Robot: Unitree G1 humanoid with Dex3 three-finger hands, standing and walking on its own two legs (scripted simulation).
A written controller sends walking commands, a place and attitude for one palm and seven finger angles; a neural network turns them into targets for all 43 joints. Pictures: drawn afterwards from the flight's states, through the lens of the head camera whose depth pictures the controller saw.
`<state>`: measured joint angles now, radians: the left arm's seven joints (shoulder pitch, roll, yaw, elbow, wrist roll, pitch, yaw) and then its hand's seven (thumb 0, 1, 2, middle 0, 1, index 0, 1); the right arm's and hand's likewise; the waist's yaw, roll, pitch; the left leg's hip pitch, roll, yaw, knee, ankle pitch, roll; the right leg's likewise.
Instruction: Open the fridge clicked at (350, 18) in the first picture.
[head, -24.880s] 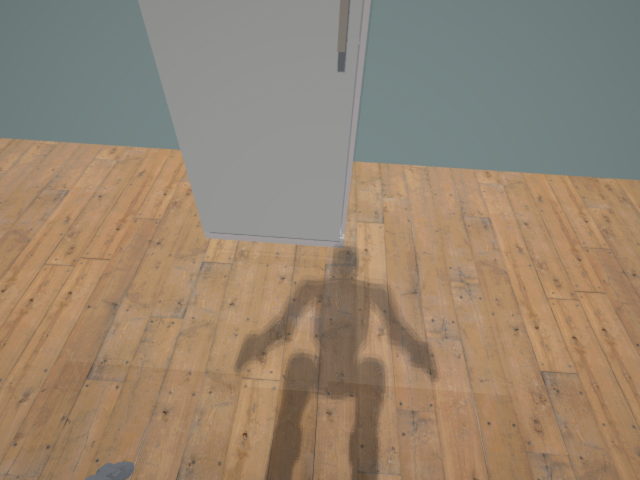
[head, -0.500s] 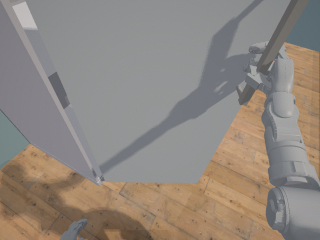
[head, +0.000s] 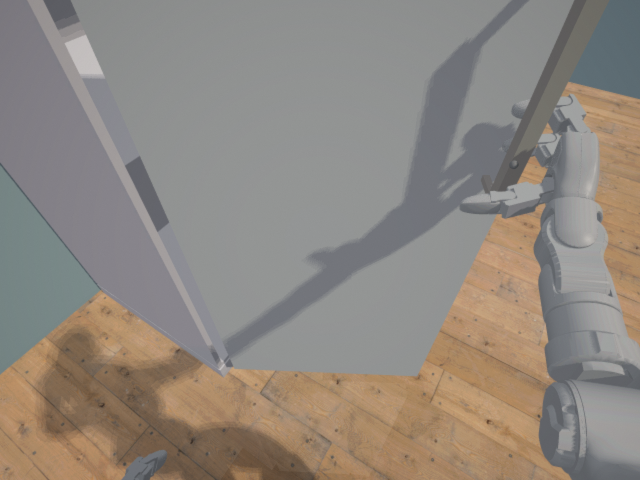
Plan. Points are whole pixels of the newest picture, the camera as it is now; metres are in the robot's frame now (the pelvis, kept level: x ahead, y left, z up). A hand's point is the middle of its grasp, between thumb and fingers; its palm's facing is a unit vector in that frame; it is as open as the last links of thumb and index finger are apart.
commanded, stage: loosen the grip on the handle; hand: right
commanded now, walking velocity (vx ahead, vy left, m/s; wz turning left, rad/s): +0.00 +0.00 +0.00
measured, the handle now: (532, 99) +0.50 -0.18 +0.24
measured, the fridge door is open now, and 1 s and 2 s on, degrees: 60 60 60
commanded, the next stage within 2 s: slip the hand off the handle in 0.12 s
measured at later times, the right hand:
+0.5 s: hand (549, 168) +0.45 -0.21 +0.19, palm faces +0.22 +0.96 -0.17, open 14.7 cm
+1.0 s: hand (583, 187) +0.43 -0.24 +0.18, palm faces +0.17 +0.98 -0.14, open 14.7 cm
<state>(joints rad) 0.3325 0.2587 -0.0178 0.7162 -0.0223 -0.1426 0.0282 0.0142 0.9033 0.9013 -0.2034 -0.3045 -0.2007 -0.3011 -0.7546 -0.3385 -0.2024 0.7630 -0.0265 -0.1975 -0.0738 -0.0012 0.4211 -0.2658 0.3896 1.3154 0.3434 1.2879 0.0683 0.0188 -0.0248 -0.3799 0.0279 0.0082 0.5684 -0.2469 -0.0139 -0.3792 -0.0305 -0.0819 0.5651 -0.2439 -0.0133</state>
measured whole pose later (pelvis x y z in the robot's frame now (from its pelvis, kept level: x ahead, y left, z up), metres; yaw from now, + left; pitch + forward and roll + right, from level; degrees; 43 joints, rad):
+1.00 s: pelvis +0.04 +0.00 +0.00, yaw -1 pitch +5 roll +1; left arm 0.34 0.26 -0.02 0.66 -0.04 -0.08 0.05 0.01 0.90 0.90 -0.20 -0.30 -0.20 -0.30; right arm -0.48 -0.41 -0.34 0.50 0.13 -0.17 0.17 -0.01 0.55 -0.20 0.26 1.15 0.25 1.15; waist 0.02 -0.02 -0.07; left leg -0.35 0.02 0.03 0.56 -0.30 -0.02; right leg -0.37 -0.04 -0.06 0.59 -0.31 -0.01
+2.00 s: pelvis +0.02 +0.02 +0.01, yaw -3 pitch -3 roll +0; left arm 0.18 0.25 -0.07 0.66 -0.06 -0.16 0.10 0.02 0.90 0.90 -0.20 -0.30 -0.20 -0.30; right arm -0.06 -0.28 -0.33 -0.12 0.27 0.31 0.08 -0.01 0.55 -0.20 0.26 1.15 0.25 1.15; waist -0.06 -0.05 -0.07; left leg -0.16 0.02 0.07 0.50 -0.27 0.01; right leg -0.19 -0.04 -0.02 0.50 -0.25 0.02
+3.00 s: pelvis +0.03 -0.01 +0.01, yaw -3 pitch -5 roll +0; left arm 0.19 0.23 -0.04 0.66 0.02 -0.13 0.08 0.02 0.90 0.90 -0.20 -0.30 -0.20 -0.30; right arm 0.39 -0.33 -0.35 -0.33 0.06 -0.06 -0.10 0.02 -0.82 -0.86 0.22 0.35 0.21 0.34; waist -0.09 -0.04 0.01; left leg -0.05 0.05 0.05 0.38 -0.23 -0.03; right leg -0.09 0.00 -0.04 0.41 -0.23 -0.02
